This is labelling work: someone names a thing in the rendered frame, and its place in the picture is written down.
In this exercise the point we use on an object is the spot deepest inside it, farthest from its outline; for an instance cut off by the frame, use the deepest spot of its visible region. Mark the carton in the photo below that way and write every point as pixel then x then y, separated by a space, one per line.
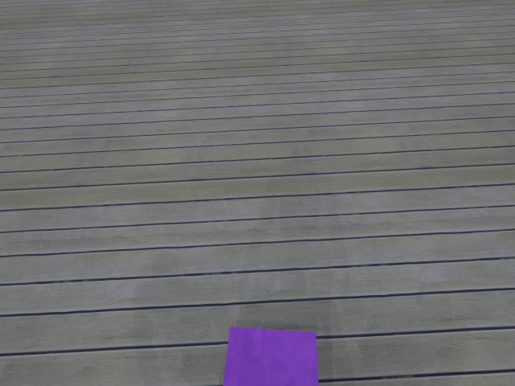
pixel 269 357

